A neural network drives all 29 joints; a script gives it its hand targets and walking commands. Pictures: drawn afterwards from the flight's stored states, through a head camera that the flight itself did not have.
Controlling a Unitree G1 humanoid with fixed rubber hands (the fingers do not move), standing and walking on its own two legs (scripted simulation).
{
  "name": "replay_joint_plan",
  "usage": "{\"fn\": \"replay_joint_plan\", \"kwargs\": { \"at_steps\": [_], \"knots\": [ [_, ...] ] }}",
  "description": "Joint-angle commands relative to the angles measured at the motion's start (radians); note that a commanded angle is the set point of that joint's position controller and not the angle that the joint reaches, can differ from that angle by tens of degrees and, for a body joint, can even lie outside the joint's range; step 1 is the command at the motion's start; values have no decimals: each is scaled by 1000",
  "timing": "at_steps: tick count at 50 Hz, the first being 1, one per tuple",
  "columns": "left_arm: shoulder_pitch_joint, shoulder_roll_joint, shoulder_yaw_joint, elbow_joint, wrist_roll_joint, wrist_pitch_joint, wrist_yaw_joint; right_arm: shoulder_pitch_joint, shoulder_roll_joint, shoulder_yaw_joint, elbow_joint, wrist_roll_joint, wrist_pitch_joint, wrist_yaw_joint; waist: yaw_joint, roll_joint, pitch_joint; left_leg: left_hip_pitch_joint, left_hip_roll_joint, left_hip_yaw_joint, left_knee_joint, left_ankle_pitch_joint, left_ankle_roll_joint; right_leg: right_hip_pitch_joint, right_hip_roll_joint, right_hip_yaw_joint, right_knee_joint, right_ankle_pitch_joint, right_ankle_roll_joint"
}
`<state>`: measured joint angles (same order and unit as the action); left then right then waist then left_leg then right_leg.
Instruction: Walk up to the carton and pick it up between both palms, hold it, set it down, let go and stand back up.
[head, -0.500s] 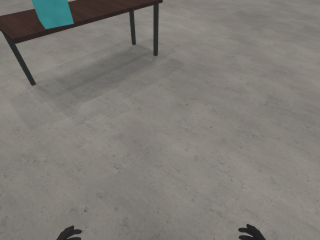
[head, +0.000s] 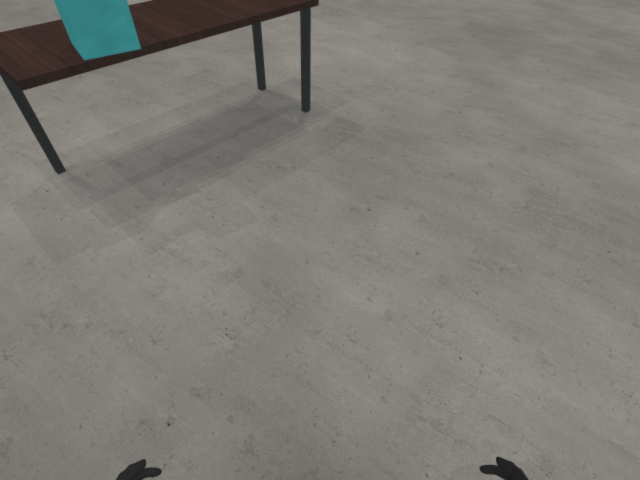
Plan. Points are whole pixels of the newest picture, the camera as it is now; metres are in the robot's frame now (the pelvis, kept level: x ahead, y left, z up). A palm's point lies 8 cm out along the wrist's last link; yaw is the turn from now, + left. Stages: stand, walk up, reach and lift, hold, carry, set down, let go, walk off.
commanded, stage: walk up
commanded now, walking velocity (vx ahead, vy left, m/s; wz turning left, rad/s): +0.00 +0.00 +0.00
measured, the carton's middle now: (93, 11) +1.67 +0.83 +0.01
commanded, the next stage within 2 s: none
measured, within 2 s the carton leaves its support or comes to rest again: neither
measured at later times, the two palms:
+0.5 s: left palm out of the picture +0.14 +0.39 -0.12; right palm (477, 474) +0.18 -0.20 -0.09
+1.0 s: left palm (32, 443) +0.22 +0.38 -0.09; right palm (364, 269) +0.52 -0.09 -0.10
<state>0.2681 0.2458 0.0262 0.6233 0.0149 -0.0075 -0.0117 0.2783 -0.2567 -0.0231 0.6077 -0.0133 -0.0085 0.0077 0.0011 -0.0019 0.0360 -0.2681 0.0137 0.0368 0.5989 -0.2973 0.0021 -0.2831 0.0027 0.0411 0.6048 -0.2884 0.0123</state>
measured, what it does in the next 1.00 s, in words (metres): walks ahead, turning left: left foot, then right foot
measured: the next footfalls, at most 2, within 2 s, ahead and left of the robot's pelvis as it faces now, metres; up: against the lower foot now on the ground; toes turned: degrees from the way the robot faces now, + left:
left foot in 0.40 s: +0.13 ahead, +0.23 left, +0.00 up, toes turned +16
right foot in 0.80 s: +0.40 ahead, +0.01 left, +0.00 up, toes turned +18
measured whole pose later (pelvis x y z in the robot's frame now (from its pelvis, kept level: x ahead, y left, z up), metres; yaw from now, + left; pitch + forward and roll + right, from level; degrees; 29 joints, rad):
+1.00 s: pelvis +0.31 +0.11 +0.00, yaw +27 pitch -2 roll -1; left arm 0.39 0.29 0.05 0.69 0.06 -0.07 -0.01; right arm 0.32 -0.32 -0.08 0.63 -0.04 -0.01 0.05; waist 0.04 0.06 0.05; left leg -0.57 0.07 -0.02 1.09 -0.33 -0.01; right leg -0.22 -0.05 -0.15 0.60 -0.33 0.00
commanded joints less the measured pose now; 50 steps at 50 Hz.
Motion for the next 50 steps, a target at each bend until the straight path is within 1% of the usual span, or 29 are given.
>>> {"fn": "replay_joint_plan", "kwargs": {
  "at_steps": [1, 5, 6, 7, 8, 9, 10, 11, 14, 16, 18, 19, 20, 21, 22, 23, 25, 27, 32, 35, 37, 39, 40, 41, 42, 43, 44, 46, 50],
  "knots": [
    [-15, 125, 34, -89, 0, -19, 4, -13, -122, -35, -85, 1, -19, -4, 0, -2, -32, -6, 83, -104, -135, 35, 34, -5, -73, 83, -115, 78, -43],
    [-14, 125, 34, -87, -1, -19, 5, -10, -124, -35, -82, 1, -18, -5, 0, -2, -32, -5, 84, -103, -137, 34, 35, -6, -72, 85, -115, 80, -43],
    [-10, 197, 93, -105, 68, -31, -6, 65, -186, -81, -69, -27, -13, 30, 15, -67, -103, -225, 61, -222, -47, -401, 89, 194, -107, 99, -60, -417, -115],
    [119, 227, 107, -73, 72, -44, -6, -49, -176, -80, -102, -39, -10, 48, 116, -92, -26, -476, 43, -165, 40, -399, 42, 315, -204, 227, -163, -549, -185],
    [145, 301, 126, -27, 77, -55, 1, -127, -119, -60, -147, -40, -4, 60, 152, -270, 22, -638, 1, -23, 341, -222, 4, 358, -432, 513, -376, -658, -315],
    [118, 272, 115, -23, 80, -71, 20, -163, -156, -69, -170, -62, 0, 61, 145, -143, 62, -677, 100, -131, 496, -180, 8, 267, -518, 579, -417, -638, -351],
    [28, 252, 108, -21, 87, -88, 33, -90, -161, -78, -147, -52, 1, 66, 79, -82, 49, -622, 137, -171, 542, -112, 11, 204, -503, 510, -396, -581, -321],
    [-40, 247, 104, -19, 90, -100, 40, -14, -158, -82, -121, -43, 5, 77, 40, -74, 27, -560, 157, -170, 541, -87, 2, 167, -474, 411, -396, -532, -294],
    [-137, 265, 105, 5, 75, -104, 21, 51, -137, -93, -99, -26, 0, 108, 11, -198, 30, -300, 143, -66, 358, -111, -3, 8, -356, 59, -407, -446, -213],
    [-159, 283, 109, 21, 76, -91, -1, 93, -130, -97, -82, -8, -9, 110, -13, -211, 37, -99, 114, 34, 235, -130, 20, -96, -303, -87, -347, -464, -192],
    [-172, 275, 101, 37, 75, -65, -11, 222, -149, -113, -26, -1, -24, 91, -72, -77, 27, 135, 55, 168, 148, -26, 37, -208, -269, -171, -173, -594, -188],
    [-142, 228, 86, 39, 76, -48, -17, 318, -182, -132, 17, -6, -32, 69, -107, 75, -4, 248, -18, 214, 140, -90, 42, -259, -205, -231, 63, -630, -159],
    [-171, 133, 43, 8, 65, -37, -31, 454, -247, -152, 49, -6, -39, 41, -203, 328, -8, 314, 17, 5, 8, -305, 108, -409, -96, -300, 550, -517, -101],
    [-234, 86, 10, -105, 27, -47, -44, 413, -312, -125, -14, -11, -49, 22, -188, 384, 37, 233, 216, -671, -340, -730, 218, -646, -42, -111, 735, -413, -65],
    [-254, 145, 21, -153, 2, -51, -45, 252, -340, -116, -31, 3, -39, 4, -95, 200, 87, 135, 389, -961, -570, -929, 313, -678, -119, 39, 754, -282, -48],
    [-232, 183, 32, -138, 7, -49, -46, 182, -359, -115, -36, -9, -39, -15, -51, 128, 109, 64, 421, -985, -565, -954, 335, -658, -145, 47, 771, -237, -30],
    [-131, 229, 50, -87, 23, -45, -43, 133, -310, -99, -26, -42, -49, -32, -20, 84, 96, -18, 342, -701, -451, -712, 278, -526, -163, 30, 643, -121, -10],
    [-70, 196, 55, -70, 23, -43, -60, 125, -257, -86, -2, -43, -66, -28, -11, 163, 80, -90, 262, -487, -411, -532, 232, -392, -146, 29, 479, -110, -10],
    [-141, 140, 53, -119, 15, -37, -69, 186, -247, -95, 42, -37, -76, -10, -51, 127, 85, -32, 216, -369, -374, -395, 222, -343, -91, -27, 217, 63, -15],
    [-133, 121, 58, -135, 21, -46, -63, 190, -245, -98, 44, -36, -71, -1, -51, 104, 73, -52, 212, -332, -348, -323, 206, -209, -66, -60, 127, 109, -21],
    [-57, 112, 64, -131, 25, -55, -52, 159, -240, -94, 37, -37, -63, 3, -13, 99, 61, -121, 203, -310, -276, -300, 187, -40, -52, -74, 79, 105, -35],
    [139, 159, 85, -90, 31, -68, -28, 150, -175, -67, 22, -39, -53, 9, 85, -14, -5, -247, 119, -229, 20, -171, 135, 259, -7, -89, 30, 14, -58],
    [275, 230, 98, -71, 48, -80, -11, 202, -90, -35, 3, -37, -53, 15, 141, -223, -119, -357, 19, -129, 406, -121, 72, 439, -175, 154, -47, -215, -99],
    [305, 322, 104, -98, 65, -83, 5, 208, -70, -25, -60, -38, -53, 13, 132, -325, -148, -541, -84, -121, 661, -315, 12, 446, -460, 713, -332, -530, -178],
    [208, 309, 102, -87, 47, -72, 19, 162, -149, -47, -72, -47, -38, 5, 89, -152, -62, -558, -1, -192, 759, -207, 13, 317, -500, 820, -433, -679, -239],
    [116, 277, 93, -83, 33, -70, 24, 142, -154, -53, -65, -47, -24, 10, 47, -92, 31, -573, 40, -172, 772, -122, 6, 215, -471, 685, -401, -630, -246],
    [82, 241, 82, -71, 31, -72, 21, 122, -143, -56, -58, -41, -17, 17, 42, -65, 77, -549, 73, -156, 721, -67, 8, 139, -411, 493, -372, -497, -243],
    [62, 199, 61, -47, 34, -82, 11, 127, -120, -64, -45, -37, -12, 32, 17, -115, 95, -458, 100, -139, 608, -41, -1, 45, -339, 274, -387, -327, -225],
    [109, 195, 56, 1, 43, -96, 4, 45, -82, -59, -56, -19, -18, 55, 38, -160, 95, -415, 101, -89, 370, 5, -11, 81, -328, 79, -386, -59, -260]
  ]
}}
